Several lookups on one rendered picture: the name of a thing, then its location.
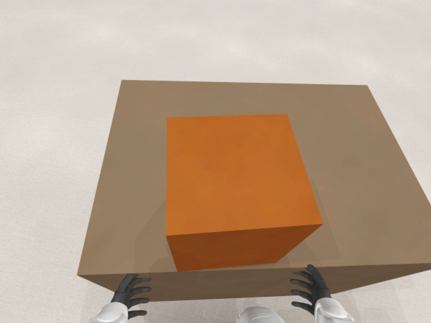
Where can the robot right thigh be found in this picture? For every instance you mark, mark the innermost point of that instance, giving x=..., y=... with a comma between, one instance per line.
x=258, y=314

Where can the robot right forearm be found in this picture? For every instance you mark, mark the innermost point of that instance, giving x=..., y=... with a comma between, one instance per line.
x=328, y=310

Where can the left robot hand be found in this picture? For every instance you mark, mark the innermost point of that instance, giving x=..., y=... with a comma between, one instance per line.
x=126, y=291

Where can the pedestal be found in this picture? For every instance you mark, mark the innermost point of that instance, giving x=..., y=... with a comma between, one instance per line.
x=376, y=216

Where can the right robot hand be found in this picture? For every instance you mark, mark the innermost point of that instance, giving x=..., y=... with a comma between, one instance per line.
x=317, y=287

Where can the robot left forearm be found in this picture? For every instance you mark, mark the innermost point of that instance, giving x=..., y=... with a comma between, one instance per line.
x=113, y=312

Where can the carton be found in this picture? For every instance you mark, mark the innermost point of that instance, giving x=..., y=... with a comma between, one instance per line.
x=237, y=191

